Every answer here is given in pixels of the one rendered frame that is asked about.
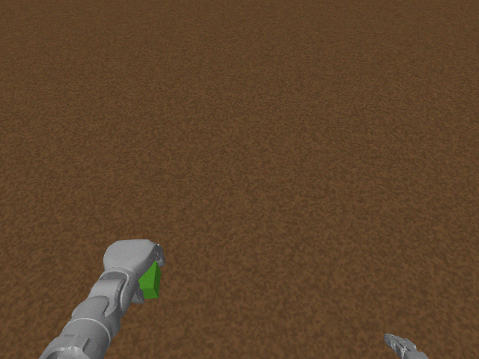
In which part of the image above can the left robot arm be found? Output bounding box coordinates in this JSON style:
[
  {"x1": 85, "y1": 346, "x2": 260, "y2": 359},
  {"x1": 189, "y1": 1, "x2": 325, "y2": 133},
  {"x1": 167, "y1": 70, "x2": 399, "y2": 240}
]
[{"x1": 39, "y1": 267, "x2": 138, "y2": 359}]

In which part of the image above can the cube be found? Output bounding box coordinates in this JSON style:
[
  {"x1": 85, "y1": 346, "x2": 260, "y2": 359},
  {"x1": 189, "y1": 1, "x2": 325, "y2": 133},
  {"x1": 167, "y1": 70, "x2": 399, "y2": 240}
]
[{"x1": 138, "y1": 261, "x2": 161, "y2": 299}]

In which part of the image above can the right robot hand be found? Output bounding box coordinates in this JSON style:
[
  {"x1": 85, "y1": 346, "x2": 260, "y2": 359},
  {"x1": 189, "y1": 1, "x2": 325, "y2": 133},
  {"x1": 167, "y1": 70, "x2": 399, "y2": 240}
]
[{"x1": 384, "y1": 334, "x2": 429, "y2": 359}]

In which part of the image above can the left robot hand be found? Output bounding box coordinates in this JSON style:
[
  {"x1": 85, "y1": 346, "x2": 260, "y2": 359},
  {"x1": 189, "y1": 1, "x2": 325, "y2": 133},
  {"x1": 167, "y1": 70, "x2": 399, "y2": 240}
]
[{"x1": 103, "y1": 239, "x2": 165, "y2": 304}]

